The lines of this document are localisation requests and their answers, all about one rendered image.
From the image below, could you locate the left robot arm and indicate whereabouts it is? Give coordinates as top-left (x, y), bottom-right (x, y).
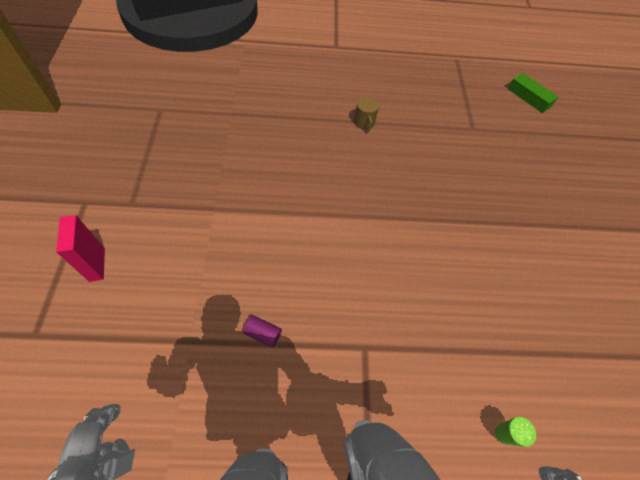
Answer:
top-left (47, 459), bottom-right (100, 480)

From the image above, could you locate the left robot hand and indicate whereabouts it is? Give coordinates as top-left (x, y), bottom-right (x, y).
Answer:
top-left (58, 404), bottom-right (135, 480)

